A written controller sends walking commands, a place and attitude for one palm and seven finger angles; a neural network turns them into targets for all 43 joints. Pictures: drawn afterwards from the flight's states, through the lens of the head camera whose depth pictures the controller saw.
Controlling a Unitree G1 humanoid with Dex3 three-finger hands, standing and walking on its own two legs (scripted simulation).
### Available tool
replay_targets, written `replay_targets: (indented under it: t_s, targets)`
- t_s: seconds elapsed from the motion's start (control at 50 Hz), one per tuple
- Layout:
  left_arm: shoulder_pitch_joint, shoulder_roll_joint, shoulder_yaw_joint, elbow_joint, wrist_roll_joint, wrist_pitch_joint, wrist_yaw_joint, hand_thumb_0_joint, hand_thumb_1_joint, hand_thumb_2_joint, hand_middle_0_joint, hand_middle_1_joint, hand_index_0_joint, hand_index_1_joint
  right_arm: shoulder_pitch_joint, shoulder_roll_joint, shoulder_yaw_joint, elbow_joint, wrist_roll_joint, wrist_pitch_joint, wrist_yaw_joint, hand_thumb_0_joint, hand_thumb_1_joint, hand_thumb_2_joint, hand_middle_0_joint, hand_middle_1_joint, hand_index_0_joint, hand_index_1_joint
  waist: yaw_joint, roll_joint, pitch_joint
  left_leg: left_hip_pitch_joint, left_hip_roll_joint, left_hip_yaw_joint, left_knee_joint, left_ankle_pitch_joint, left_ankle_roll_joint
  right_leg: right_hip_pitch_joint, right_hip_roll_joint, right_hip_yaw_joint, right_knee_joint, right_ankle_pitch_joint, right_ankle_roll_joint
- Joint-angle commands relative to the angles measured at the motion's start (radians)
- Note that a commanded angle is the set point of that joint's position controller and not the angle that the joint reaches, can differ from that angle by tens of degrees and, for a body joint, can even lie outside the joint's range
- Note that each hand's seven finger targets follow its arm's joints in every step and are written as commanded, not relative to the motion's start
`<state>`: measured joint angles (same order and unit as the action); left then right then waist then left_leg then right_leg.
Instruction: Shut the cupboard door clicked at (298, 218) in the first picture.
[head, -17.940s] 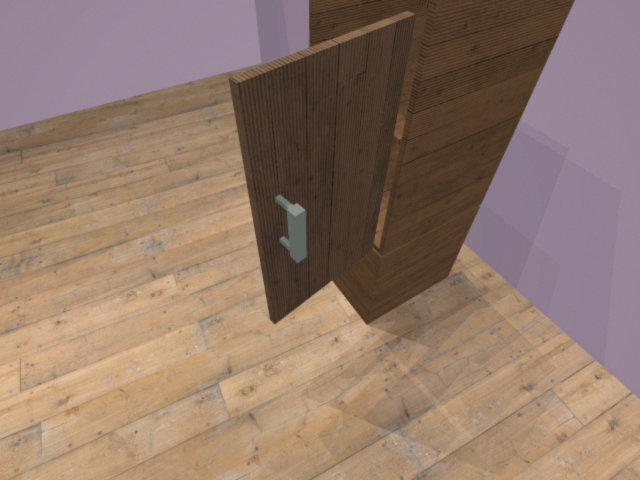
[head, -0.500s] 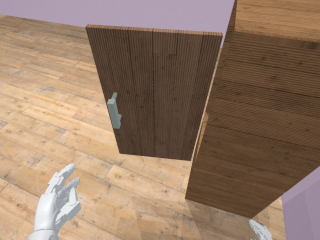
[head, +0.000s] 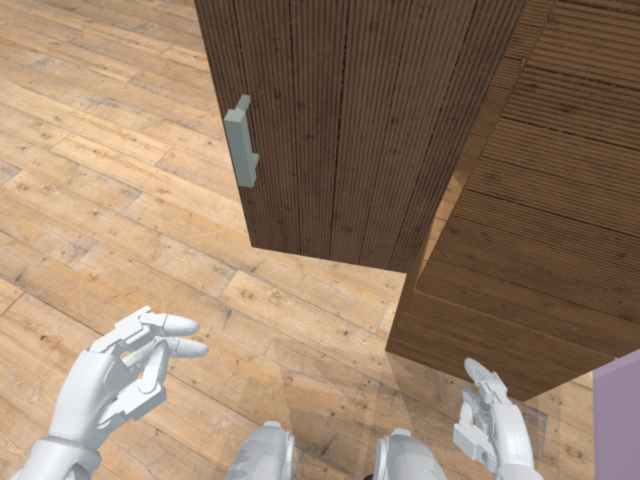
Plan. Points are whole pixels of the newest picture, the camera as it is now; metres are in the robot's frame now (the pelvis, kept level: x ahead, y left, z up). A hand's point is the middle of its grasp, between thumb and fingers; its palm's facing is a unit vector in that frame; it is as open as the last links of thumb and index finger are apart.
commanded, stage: raise the hand and make a fist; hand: left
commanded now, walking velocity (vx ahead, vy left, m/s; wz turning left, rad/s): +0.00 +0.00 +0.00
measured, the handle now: (245, 142) +0.53 +0.16 +0.09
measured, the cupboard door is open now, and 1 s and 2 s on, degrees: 100 100 100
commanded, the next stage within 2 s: bring the fist close to the handle in 1.22 s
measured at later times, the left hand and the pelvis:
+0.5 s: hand (147, 365) +0.22 +0.20 +0.07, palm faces -0.08 -1.00 -0.03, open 3.1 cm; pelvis +0.01 +0.02 +0.02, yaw +0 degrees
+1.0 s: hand (159, 333) +0.25 +0.19 +0.08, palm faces -0.09 -0.99 -0.04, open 3.1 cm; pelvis +0.03 +0.01 +0.03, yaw +0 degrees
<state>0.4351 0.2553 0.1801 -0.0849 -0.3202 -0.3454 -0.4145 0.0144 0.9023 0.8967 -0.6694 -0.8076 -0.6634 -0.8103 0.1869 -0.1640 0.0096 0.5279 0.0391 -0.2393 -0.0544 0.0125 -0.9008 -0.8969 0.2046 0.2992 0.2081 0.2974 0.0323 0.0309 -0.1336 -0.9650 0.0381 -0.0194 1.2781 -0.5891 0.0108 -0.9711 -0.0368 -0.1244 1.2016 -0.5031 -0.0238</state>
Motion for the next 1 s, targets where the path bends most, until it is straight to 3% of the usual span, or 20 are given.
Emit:
replay_targets:
  t_s: [0.0,0.04,0.06,0.1,0.14,0.2,0.24,0.28,0.42,0.44,0.5,0.54,0.6,0.64,0.7,0.82,0.84,0.88,0.94,0.98]
  targets:
    - [0.070,0.107,0.087,-0.193,-0.029,-0.045,0.039,0.000,0.900,0.900,-0.842,-1.000,-0.842,-1.000,-0.047,-0.173,-0.081,-0.187,0.009,-0.056,-0.013,0.000,-0.900,-0.900,0.200,0.300,0.200,0.300,-0.001,-0.025,-0.253,0.095,-0.043,-0.037,-0.248,0.266,0.007,0.254,0.034,0.086,-0.187,0.119,0.004]
    - [0.070,0.125,0.098,-0.179,-0.021,-0.060,0.056,0.000,0.900,0.900,-0.878,-1.040,-0.878,-1.040,-0.044,-0.177,-0.080,-0.184,0.006,-0.057,-0.014,0.000,-0.900,-0.900,0.200,0.300,0.200,0.300,0.003,-0.030,-0.235,0.085,-0.041,-0.036,-0.245,0.260,0.007,0.243,0.039,0.084,-0.183,0.105,-0.003]
    - [0.058,0.093,0.062,-0.207,-0.022,-0.073,0.055,0.000,0.900,0.900,-0.897,-1.060,-0.897,-1.060,-0.031,-0.176,-0.075,-0.189,0.007,-0.059,-0.012,0.000,-0.900,-0.900,0.200,0.300,0.200,0.300,-0.010,-0.007,-0.238,0.099,-0.043,-0.035,-0.254,0.251,0.006,0.234,0.035,0.082,-0.189,0.098,-0.001]
    - [0.054,0.093,0.049,-0.208,-0.014,-0.094,0.065,0.000,0.900,0.900,-0.933,-1.100,-0.933,-1.100,-0.022,-0.184,-0.077,-0.186,0.008,-0.064,-0.012,0.000,-0.900,-0.900,0.200,0.300,0.200,0.300,-0.021,-0.021,-0.220,0.105,-0.041,-0.038,-0.266,0.224,0.006,0.215,0.034,0.077,-0.197,0.072,0.000]
    - [0.031,0.119,0.057,-0.203,-0.003,-0.100,0.074,0.000,0.900,0.900,-0.970,-1.140,-0.970,-1.140,-0.018,-0.192,-0.075,-0.186,0.004,-0.065,-0.014,0.000,-0.900,-0.900,0.200,0.300,0.200,0.300,-0.020,-0.004,-0.198,0.102,-0.039,-0.044,-0.271,0.211,0.006,0.199,0.039,0.070,-0.191,0.059,-0.007]
    - [0.030,0.107,0.035,-0.225,0.004,-0.109,0.079,0.000,0.900,0.900,-1.025,-1.200,-1.025,-1.200,-0.004,-0.197,-0.074,-0.195,0.009,-0.064,-0.015,0.000,-0.900,-0.900,0.200,0.300,0.200,0.300,-0.025,0.025,-0.204,0.131,-0.041,-0.044,-0.295,0.195,0.006,0.198,0.035,0.067,-0.201,0.055,-0.005]
    - [0.021,0.134,0.058,-0.225,0.011,-0.102,0.092,0.000,0.900,0.900,-1.062,-1.240,-1.062,-1.240,0.000,-0.203,-0.073,-0.195,0.007,-0.058,-0.016,0.000,-0.900,-0.900,0.200,0.300,0.200,0.300,-0.017,0.032,-0.199,0.140,-0.040,-0.051,-0.304,0.213,0.004,0.205,0.042,0.057,-0.193,0.075,-0.011]
    - [0.039,0.114,0.038,-0.255,0.015,-0.101,0.100,0.000,0.900,0.900,-1.098,-1.280,-1.098,-1.280,0.005,-0.200,-0.075,-0.202,0.009,-0.054,-0.011,0.000,-0.900,-0.900,0.200,0.300,0.200,0.300,-0.016,0.070,-0.219,0.185,-0.039,-0.051,-0.322,0.254,-0.002,0.216,0.039,0.048,-0.193,0.114,-0.010]
    - [0.016,0.107,0.026,-0.220,0.032,-0.066,0.123,0.000,0.900,0.900,-1.227,-1.420,-1.227,-1.420,0.019,-0.202,-0.069,-0.215,0.006,-0.024,-0.006,0.000,-0.900,-0.900,0.200,0.300,0.200,0.300,-0.036,0.041,-0.177,0.191,-0.037,-0.049,-0.341,0.250,-0.004,0.229,0.043,0.040,-0.223,0.126,-0.005]
    - [0.002,0.127,0.042,-0.214,0.034,-0.063,0.122,0.000,0.900,0.900,-1.245,-1.440,-1.245,-1.440,0.023,-0.205,-0.067,-0.213,0.004,-0.020,-0.007,0.000,-0.900,-0.900,0.200,0.300,0.200,0.300,-0.031,0.049,-0.181,0.193,-0.036,-0.051,-0.337,0.275,-0.004,0.241,0.047,0.040,-0.218,0.147,-0.011]
    - [-0.002,0.114,0.030,-0.234,0.030,-0.065,0.117,0.000,0.900,0.900,-1.300,-1.500,-1.300,-1.500,0.029,-0.202,-0.065,-0.219,0.004,-0.019,-0.003,0.000,-0.900,-0.900,0.200,0.300,0.200,0.300,-0.035,0.058,-0.210,0.230,-0.034,-0.046,-0.338,0.322,-0.007,0.254,0.044,0.040,-0.224,0.189,-0.007]
    - [-0.019,0.129,0.039,-0.211,0.036,-0.057,0.118,0.000,0.900,0.900,-1.300,-1.500,-1.300,-1.500,0.033,-0.206,-0.060,-0.214,0.001,-0.015,-0.003,0.000,-0.900,-0.900,0.200,0.300,0.200,0.300,-0.035,0.066,-0.186,0.229,-0.031,-0.053,-0.341,0.335,-0.010,0.249,0.048,0.036,-0.221,0.195,-0.011]
    - [-0.046,0.118,0.030,-0.205,0.032,-0.052,0.111,0.000,0.900,0.900,-1.300,-1.500,-1.300,-1.500,0.040,-0.208,-0.059,-0.218,0.003,-0.010,-0.002,0.000,-0.900,-0.900,0.200,0.300,0.200,0.300,-0.049,0.030,-0.190,0.229,-0.032,-0.048,-0.344,0.321,-0.006,0.260,0.046,0.036,-0.236,0.197,-0.004]
    - [-0.061,0.145,0.056,-0.185,0.029,-0.045,0.108,0.000,0.900,0.900,-1.300,-1.500,-1.300,-1.500,0.036,-0.210,-0.056,-0.213,0.001,-0.008,-0.005,0.000,-0.900,-0.900,0.200,0.300,0.200,0.300,-0.039,0.036,-0.189,0.222,-0.036,-0.047,-0.340,0.335,-0.005,0.278,0.047,0.041,-0.236,0.212,-0.009]
    - [-0.065,0.132,0.049,-0.202,0.022,-0.046,0.102,0.000,0.900,0.900,-1.300,-1.500,-1.300,-1.500,0.043,-0.208,-0.058,-0.214,0.004,-0.009,-0.003,0.000,-0.900,-0.900,0.200,0.300,0.200,0.300,-0.041,0.036,-0.234,0.255,-0.033,-0.042,-0.341,0.387,-0.007,0.296,0.042,0.041,-0.237,0.254,-0.003]
    - [-0.082,0.131,0.054,-0.176,0.016,-0.043,0.098,0.000,0.900,0.900,-1.300,-1.500,-1.300,-1.500,0.046,-0.209,-0.059,-0.205,0.006,-0.006,-0.002,0.000,-0.900,-0.900,0.200,0.300,0.200,0.300,-0.043,0.021,-0.227,0.258,-0.036,-0.034,-0.350,0.399,-0.005,0.323,0.038,0.044,-0.254,0.276,-0.001]
    - [-0.075,0.143,0.068,-0.148,0.017,-0.036,0.096,0.000,0.900,0.900,-1.300,-1.500,-1.300,-1.500,0.044,-0.210,-0.058,-0.204,0.003,-0.002,-0.004,0.000,-0.900,-0.900,0.200,0.300,0.200,0.300,-0.034,0.014,-0.219,0.243,-0.037,-0.035,-0.348,0.405,-0.003,0.334,0.040,0.046,-0.254,0.283,-0.005]
    - [-0.074,0.124,0.047,-0.143,0.018,-0.035,0.091,0.000,0.900,0.900,-1.300,-1.500,-1.300,-1.500,0.045,-0.211,-0.059,-0.206,0.007,0.001,-0.001,0.000,-0.900,-0.900,0.200,0.300,0.200,0.300,-0.043,0.019,-0.205,0.242,-0.037,-0.029,-0.354,0.387,-0.004,0.327,0.037,0.046,-0.261,0.272,-0.002]
    - [-0.075,0.151,0.074,-0.142,0.016,-0.041,0.100,0.000,0.900,0.900,-1.300,-1.500,-1.300,-1.500,0.040,-0.212,-0.062,-0.207,0.004,0.000,-0.002,0.000,-0.900,-0.900,0.200,0.300,0.200,0.300,-0.034,0.010,-0.206,0.227,-0.041,-0.025,-0.352,0.373,-0.001,0.349,0.035,0.055,-0.267,0.265,-0.005]
    - [-0.076,0.137,0.060,-0.165,0.017,-0.057,0.100,0.000,0.900,0.900,-1.300,-1.500,-1.300,-1.500,0.043,-0.208,-0.063,-0.209,0.007,-0.001,0.000,0.000,-0.900,-0.900,0.200,0.300,0.200,0.300,-0.039,0.020,-0.228,0.245,-0.039,-0.020,-0.349,0.392,0.000,0.350,0.033,0.057,-0.263,0.287,-0.002]
